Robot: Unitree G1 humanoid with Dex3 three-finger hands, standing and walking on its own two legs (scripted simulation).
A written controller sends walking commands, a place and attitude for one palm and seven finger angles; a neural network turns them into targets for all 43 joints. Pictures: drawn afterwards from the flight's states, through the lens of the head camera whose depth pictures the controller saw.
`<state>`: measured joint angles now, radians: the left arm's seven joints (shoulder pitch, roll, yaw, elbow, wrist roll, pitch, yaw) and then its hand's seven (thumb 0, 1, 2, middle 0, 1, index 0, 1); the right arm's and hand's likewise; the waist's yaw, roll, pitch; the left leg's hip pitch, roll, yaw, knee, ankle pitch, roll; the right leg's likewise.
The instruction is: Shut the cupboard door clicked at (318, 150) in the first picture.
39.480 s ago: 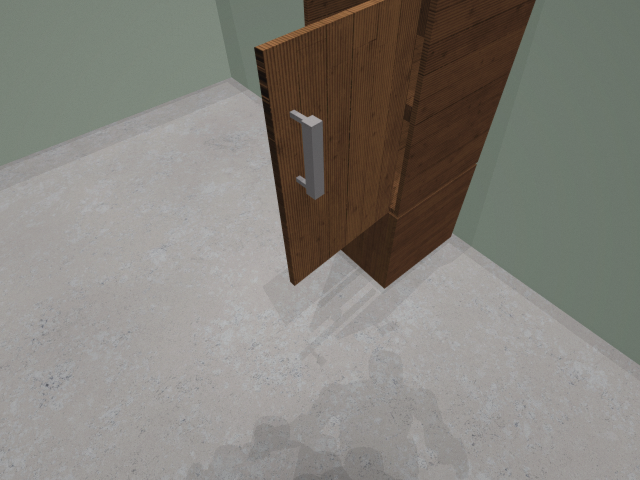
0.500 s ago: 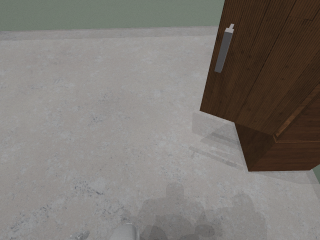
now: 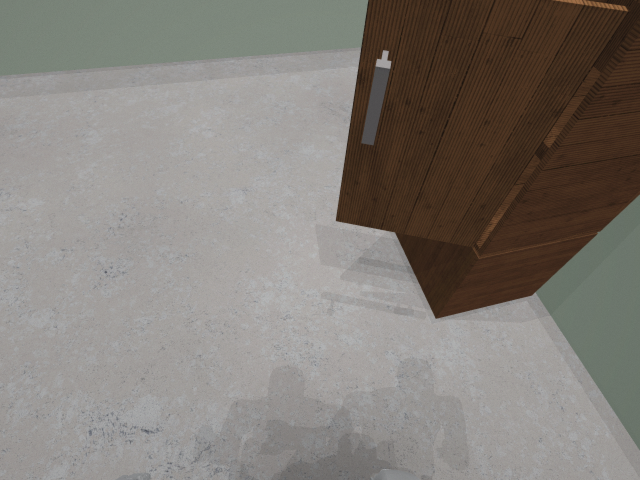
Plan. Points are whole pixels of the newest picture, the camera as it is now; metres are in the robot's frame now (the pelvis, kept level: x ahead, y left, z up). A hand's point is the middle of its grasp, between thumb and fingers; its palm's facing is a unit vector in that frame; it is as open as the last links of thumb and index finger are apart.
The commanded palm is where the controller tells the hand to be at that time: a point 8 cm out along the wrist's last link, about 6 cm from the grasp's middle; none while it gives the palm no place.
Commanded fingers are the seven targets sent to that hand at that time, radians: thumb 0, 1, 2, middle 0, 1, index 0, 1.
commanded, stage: turn to face it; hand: left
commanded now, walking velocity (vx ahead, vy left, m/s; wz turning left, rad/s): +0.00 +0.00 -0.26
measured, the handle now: (376, 99) +0.73 -0.05 +0.05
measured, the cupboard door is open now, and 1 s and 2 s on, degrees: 64 64 64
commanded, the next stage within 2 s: take the last steps up to it in 0.04 s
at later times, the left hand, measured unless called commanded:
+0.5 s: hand out of the picture +0.10 +0.16 -0.19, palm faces -0.08 -0.99 -0.14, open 7.4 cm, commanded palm none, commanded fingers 0.00 0.90 0.90 -0.20 -0.30 -0.20 -0.30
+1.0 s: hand (305, 342) +0.35 +0.04 -0.19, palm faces -0.26 -0.95 -0.20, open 7.4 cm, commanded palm none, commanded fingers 0.00 0.90 0.90 -0.20 -0.30 -0.20 -0.30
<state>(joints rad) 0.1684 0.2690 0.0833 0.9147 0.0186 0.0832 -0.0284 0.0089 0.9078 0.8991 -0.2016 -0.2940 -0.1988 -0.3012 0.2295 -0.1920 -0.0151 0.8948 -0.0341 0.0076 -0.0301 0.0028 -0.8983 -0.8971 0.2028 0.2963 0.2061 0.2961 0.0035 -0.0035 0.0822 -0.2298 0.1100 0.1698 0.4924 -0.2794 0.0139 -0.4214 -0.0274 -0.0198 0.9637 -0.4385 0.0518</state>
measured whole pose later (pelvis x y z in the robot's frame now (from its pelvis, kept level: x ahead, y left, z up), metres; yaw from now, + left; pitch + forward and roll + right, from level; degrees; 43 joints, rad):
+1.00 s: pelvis +0.21 -0.11 -0.02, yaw -13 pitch +1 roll +0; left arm 0.11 0.18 0.05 1.00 0.02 -0.03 -0.03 0.01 0.91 0.90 -0.20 -0.29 -0.20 -0.30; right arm 0.45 -0.14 -0.03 1.12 -0.02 -0.01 -0.01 0.00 -0.90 -0.90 0.20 0.30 0.20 0.30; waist -0.05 0.02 0.11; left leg -0.09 0.16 0.13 0.72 -0.52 -0.04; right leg -0.43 -0.02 -0.09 0.63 -0.22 -0.04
